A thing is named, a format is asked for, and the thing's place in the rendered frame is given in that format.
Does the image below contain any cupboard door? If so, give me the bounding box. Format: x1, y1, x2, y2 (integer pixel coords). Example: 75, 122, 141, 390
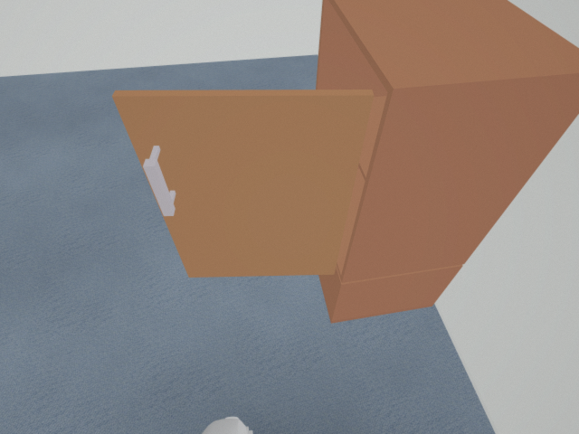
112, 90, 374, 278

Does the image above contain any handle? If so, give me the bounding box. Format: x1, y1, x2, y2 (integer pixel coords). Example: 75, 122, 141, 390
143, 146, 176, 216

